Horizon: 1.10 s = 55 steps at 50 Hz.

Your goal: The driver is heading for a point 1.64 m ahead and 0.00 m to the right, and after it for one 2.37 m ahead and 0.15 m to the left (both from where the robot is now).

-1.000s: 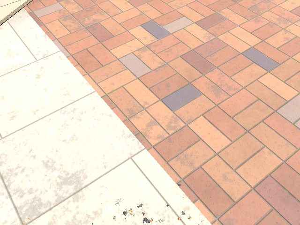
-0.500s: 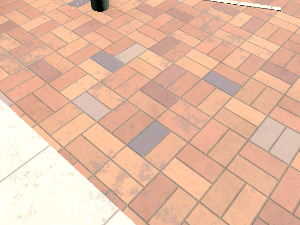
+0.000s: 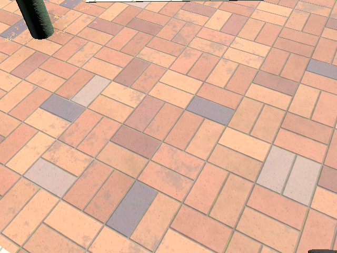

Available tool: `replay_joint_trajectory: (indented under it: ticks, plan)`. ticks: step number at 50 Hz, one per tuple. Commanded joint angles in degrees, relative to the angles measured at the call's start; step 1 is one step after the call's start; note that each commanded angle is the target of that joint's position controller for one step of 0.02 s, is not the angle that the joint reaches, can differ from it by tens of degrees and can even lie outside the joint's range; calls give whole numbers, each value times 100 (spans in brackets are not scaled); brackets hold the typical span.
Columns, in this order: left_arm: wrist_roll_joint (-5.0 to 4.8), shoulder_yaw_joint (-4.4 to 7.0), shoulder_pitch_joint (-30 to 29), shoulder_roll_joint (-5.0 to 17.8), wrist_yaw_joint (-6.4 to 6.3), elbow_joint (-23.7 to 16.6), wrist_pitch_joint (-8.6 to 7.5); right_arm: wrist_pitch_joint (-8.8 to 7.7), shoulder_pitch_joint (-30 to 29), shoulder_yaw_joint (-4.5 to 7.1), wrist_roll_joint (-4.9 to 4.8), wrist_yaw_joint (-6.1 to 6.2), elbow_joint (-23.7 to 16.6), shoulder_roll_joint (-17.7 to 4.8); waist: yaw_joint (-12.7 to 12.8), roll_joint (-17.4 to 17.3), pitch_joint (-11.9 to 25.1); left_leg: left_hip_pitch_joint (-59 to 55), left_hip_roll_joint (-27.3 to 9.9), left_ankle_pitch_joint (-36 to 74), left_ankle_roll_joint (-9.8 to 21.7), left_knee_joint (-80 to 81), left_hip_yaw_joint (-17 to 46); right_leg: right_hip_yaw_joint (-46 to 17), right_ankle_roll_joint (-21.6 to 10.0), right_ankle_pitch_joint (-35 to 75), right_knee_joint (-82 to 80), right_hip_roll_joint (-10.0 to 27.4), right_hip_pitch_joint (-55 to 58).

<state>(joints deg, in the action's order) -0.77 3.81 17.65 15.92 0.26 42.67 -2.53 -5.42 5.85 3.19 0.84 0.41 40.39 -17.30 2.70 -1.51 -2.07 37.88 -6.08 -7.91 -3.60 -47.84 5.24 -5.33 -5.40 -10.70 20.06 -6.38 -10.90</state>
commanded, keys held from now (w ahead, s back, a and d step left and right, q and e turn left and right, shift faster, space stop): w+e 0.18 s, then w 0.82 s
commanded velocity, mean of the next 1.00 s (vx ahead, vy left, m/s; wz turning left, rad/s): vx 0.50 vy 0.00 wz -0.24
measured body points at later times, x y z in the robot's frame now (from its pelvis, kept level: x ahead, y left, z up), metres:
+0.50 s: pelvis +0.28 +0.04 +0.00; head +0.30 +0.04 +0.45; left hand +0.52 +0.24 -0.09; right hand +0.23 -0.24 -0.12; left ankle +0.26 +0.15 -0.75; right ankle +0.36 -0.14 -0.69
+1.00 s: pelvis +0.52 -0.07 +0.00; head +0.54 -0.09 +0.45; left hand +0.62 +0.20 -0.11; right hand +0.64 -0.36 -0.10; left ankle +0.72 +0.07 -0.68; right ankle +0.46 -0.15 -0.75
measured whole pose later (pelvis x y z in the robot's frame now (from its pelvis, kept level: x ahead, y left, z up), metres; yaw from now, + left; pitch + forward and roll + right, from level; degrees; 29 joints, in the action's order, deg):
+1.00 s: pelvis +0.52 -0.07 +0.00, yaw -13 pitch +1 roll -1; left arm -0.2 3.2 21.0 15.6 0.8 46.3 -4.3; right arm -3.9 6.7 2.6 -0.2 -0.8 44.9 -17.2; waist 3.5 -2.7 -0.6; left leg 38.9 -7.0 -0.9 -1.2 -44.1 2.4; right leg 2.1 -3.6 -11.0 13.7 -3.8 -4.2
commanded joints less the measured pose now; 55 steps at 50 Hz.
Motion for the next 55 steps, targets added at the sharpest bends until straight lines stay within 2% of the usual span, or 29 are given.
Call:
replay_joint_trajectory:
  ticks: [1,3,6,8,9,10,11,12,13,14,15,16,18,23,26,29,31,33,34,35,36,37,38,39,40,44,47,50,55]
  plan:
    - [-44,278,-96,1020,-101,-396,-50,-67,-441,17,-35,-39,-407,-219,44,575,227,-871,420,1152,-99,1165,-309,-803,-773,978,-615,1041,-606]
    - [-72,287,123,1033,-111,-318,-14,-105,-702,39,-112,-90,-497,-312,149,633,223,-1020,530,1306,-72,1545,-226,-1078,-717,649,-476,1161,-434]
    - [-76,281,224,968,-137,-286,30,-175,-679,129,-143,-155,-532,-554,54,744,248,-1153,549,844,106,1933,-20,-1646,-595,370,35,1391,101]
    - [-50,274,93,908,-139,-334,56,-230,-184,208,-145,-152,-412,-667,-261,879,343,-1787,569,500,328,2161,-116,-1826,-444,504,489,1352,156]
    - [-22,202,84,703,-125,-374,47,-258,357,291,-84,-115,-299,-820,-529,800,693,-2694,406,441,523,2241,-61,-1644,-265,665,1146,1071,-33]
    - [76,60,187,333,-105,-450,25,-269,1194,360,12,-74,-219,-1115,-832,144,1494,-4069,-543,71,871,2170,838,-1100,-49,-75,2707,705,-605]
    - [-105,-38,1063,23,-99,-594,-49,-190,1671,481,70,-114,46,-1600,-429,-1868,2038,-5670,-1718,-1248,1888,2806,3669,-392,326,-2294,4560,-55,-2615]
    - [-171,45,1034,615,-118,-385,-66,-175,1624,377,-91,-158,19,-1049,-599,-1293,1691,-5513,-1733,-2636,1867,3126,4214,-595,399,-2195,5282,377,-3322]
    - [-134,124,382,909,-112,-438,-51,-148,1374,275,-108,-144,-22,-683,-762,-706,966,-4879,-1445,-2473,1614,3177,3267,-525,415,-1651,5432,554,-3473]
    - [-57,120,-23,866,-125,-527,-43,-110,1100,220,-45,-146,-47,-587,-697,-303,606,-4247,-1180,-1716,1480,3201,2523,-329,429,-1282,5322,724,-3324]
    - [14,123,-290,796,-113,-618,-68,-84,933,179,-18,-145,-3,-478,-623,-248,295,-3743,-970,-1011,1485,3296,2021,-308,430,-1031,5003,851,-3244]
    - [1,122,-305,696,-77,-645,-77,-89,864,135,16,-132,25,-393,-482,-374,216,-3415,-798,-522,1444,3411,1625,-276,413,-868,4742,988,-2976]
    - [-25,76,-213,479,-32,-633,-65,-115,895,121,-44,-134,118,-350,-367,-516,259,-3217,-670,21,1516,3593,1209,-88,437,-818,4270,1066,-2730]
    - [38,-82,-956,195,43,-835,-115,-68,1040,218,-142,-95,327,-760,-509,-308,126,-3059,-633,767,1607,3927,449,258,558,272,2560,1184,-2594]
    - [-4,-99,-1442,213,101,-919,-158,-7,1274,224,-197,-94,476,-863,-684,-313,55,-3032,-536,865,1476,3896,90,441,577,953,1709,1026,-2168]
    - [-43,-77,-1819,300,156,-1063,-182,69,1545,231,-245,-96,654,-925,-753,-339,-55,-3371,-739,912,1393,3752,125,473,461,912,1290,938,-2076]
    - [-40,-38,-1814,403,186,-1099,-200,132,1564,253,-263,-76,733,-1005,-629,-386,-54,-3623,-870,1264,1296,3524,134,516,303,623,1048,871,-1862]
    - [20,122,-950,670,154,-841,-200,182,1460,235,-280,-44,753,-1002,-93,-302,447,-3532,-618,2695,1080,2468,-215,754,60,624,689,615,-470]
    - [47,260,-59,960,98,-610,-183,175,1451,152,-213,-28,708,-817,308,-148,1045,-2939,-337,2532,878,1302,-471,477,-151,693,794,882,885]
    - [162,386,719,1566,33,-534,-137,90,1788,-36,-71,-43,486,-295,375,1032,1964,-961,322,421,483,-931,-813,-1692,-888,463,804,2400,3022]
    - [55,342,883,1421,58,-441,-109,-21,1882,-77,-124,-62,516,-257,353,1748,2398,177,775,-2487,400,-2108,-235,-3575,-1395,-482,-79,2939,3416]
    - [20,216,569,1081,78,-458,-122,-87,1489,70,-266,-103,441,-775,361,1202,1577,763,413,-2298,467,-2562,9,-3095,-1171,-1007,-248,2749,2812]
    - [25,149,223,891,81,-497,-132,-110,1089,74,-310,-119,342,-796,245,944,994,814,163,-1785,527,-2439,-129,-2335,-991,-850,-347,2497,2081]
    - [64,97,-105,744,106,-502,-147,-94,921,73,-235,-106,333,-725,70,632,582,620,-10,-1367,499,-2108,-205,-1810,-904,-403,-542,2250,1337]
    - [103,54,-340,596,124,-517,-182,-42,945,100,-157,-91,360,-688,-124,657,396,295,-161,-1065,465,-1787,-154,-1452,-829,52,-720,2061,805]
    - [85,102,-430,687,114,-352,-315,146,951,45,-109,-71,385,-372,-399,600,222,-53,-228,-381,260,-1130,-201,-699,-926,1037,-1185,1891,99]
    - [69,131,-210,789,49,-168,-310,132,352,0,-75,-91,228,-267,-245,446,57,76,-188,586,199,-34,-233,-258,-817,1302,-1276,1759,164]
    - [24,157,86,919,-3,16,-272,69,-277,-64,-117,-168,84,-162,-9,428,-73,-220,8,1358,235,996,-397,49,-664,1170,-1309,1658,201]
    - [-39,194,548,1021,-39,376,-150,14,-925,-66,-168,-310,-194,-272,144,444,-224,-108,161,1071,458,1733,-362,-42,-559,1294,-949,2032,1102]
